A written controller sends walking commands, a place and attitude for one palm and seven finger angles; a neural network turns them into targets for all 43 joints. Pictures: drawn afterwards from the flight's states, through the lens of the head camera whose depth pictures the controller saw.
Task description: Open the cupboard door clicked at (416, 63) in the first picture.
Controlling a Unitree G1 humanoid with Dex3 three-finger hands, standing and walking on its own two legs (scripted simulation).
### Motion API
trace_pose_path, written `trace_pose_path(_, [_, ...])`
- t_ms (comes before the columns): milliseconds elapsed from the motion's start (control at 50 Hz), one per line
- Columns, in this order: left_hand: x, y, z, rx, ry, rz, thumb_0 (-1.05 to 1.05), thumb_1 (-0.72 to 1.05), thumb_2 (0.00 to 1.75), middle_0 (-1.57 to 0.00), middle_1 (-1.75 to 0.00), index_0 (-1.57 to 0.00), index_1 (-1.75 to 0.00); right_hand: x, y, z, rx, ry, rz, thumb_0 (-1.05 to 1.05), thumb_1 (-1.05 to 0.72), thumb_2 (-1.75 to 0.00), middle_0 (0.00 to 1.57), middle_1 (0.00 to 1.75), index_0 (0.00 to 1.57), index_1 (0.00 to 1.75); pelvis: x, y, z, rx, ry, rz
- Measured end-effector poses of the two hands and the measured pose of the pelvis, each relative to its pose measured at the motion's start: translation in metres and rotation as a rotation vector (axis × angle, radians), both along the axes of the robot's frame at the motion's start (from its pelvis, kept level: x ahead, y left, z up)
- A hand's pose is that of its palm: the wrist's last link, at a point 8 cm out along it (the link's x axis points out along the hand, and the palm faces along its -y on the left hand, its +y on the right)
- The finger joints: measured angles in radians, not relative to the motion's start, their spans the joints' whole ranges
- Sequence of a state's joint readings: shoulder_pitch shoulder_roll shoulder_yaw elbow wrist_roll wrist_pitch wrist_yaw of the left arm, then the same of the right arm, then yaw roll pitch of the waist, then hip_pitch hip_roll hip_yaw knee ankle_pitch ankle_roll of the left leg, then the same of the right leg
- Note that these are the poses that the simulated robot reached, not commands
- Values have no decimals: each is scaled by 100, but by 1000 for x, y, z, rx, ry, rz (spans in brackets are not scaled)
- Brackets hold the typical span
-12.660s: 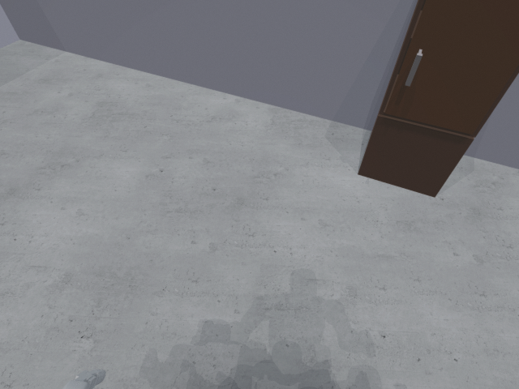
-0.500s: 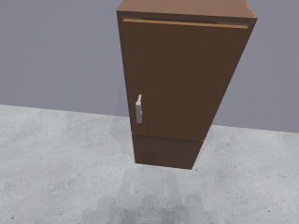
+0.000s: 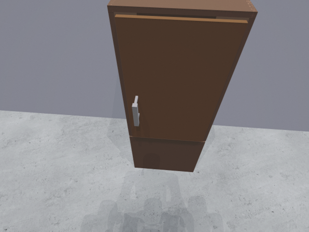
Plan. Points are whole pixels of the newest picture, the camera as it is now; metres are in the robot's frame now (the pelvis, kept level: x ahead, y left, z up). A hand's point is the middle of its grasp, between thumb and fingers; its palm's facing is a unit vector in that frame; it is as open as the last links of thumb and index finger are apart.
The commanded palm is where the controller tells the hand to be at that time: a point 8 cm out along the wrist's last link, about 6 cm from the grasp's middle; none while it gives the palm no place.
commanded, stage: shuffle to correct the standing spot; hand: left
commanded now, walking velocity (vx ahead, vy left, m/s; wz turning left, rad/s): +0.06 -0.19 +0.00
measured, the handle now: (136, 111) +0.57 +0.11 -0.10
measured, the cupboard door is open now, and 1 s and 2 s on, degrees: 0 0 0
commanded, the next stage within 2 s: come to a stop and stand still in 0.12 s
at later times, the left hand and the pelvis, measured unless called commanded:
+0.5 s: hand out of the picture +0.03 +0.13 -0.18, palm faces +0.04 -0.98 -0.17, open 7.3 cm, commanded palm none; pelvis +0.02 -0.04 +0.01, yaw -1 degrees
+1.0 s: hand out of the picture +0.03 +0.07 -0.16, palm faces +0.05 -0.98 -0.20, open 7.3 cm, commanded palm none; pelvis +0.03 -0.11 +0.01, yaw +2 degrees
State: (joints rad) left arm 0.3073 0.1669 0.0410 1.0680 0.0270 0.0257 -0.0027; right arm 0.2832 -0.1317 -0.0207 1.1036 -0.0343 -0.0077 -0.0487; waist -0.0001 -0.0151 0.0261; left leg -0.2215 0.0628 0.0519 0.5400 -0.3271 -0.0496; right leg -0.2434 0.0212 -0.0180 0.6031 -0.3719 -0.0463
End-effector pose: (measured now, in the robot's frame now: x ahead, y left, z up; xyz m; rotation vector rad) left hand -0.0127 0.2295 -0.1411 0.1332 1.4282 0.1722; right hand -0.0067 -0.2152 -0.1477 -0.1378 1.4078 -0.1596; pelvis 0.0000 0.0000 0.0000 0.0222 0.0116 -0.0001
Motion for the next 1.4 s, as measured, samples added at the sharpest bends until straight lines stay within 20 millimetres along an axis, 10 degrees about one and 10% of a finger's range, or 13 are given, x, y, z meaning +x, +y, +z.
trace_pose_path(120, [9, -15, 0, 13, -41, 30, 0, 91, 90, -19, -30, -20, -30, 2, -28, -2, -29, 48, 12, 0, -91, -90, 21, 29, 20, 30, 7, -18, -3, -19, 12, 20])
trace_pose_path(400, [15, -51, -19, -67, 32, 13, 0, 91, 90, -19, -30, -20, -30, 96, -41, 19, -79, -196, 41, 0, -91, -90, 20, 29, 20, 30, 27, -33, -3, -12, -13, -26])
trace_pose_path(740, [44, -85, 12, 39, -78, -35, 1, 92, 90, -19, -30, -20, -30, 54, -99, 4, 10, -79, 17, 0, -93, -90, 20, 29, 20, 30, 21, -87, 6, -6, -24, 9])
trace_pose_path(1020, [36, -112, 8, 2, -47, 8, 1, 93, 90, -20, -30, -20, -30, -6, -98, 10, 39, 109, 9, 0, -91, -90, 20, 29, 20, 30, 26, -106, 11, -18, -22, 29])
trace_pose_path(1240, [22, -122, 4, -26, -6, 16, 1, 92, 90, -20, -30, -20, -30, 17, -87, 7, 44, 66, 6, 0, -91, -90, 20, 29, 20, 30, 32, -98, 9, -37, -7, 19])
trace_pose_path(1400, [36, -91, 3, 0, -36, -1, 1, 92, 90, -20, -30, -20, -30, 48, -78, 4, 10, -65, 25, 2, -94, -90, 20, 29, 20, 30, 36, -73, 4, -31, -20, 18])
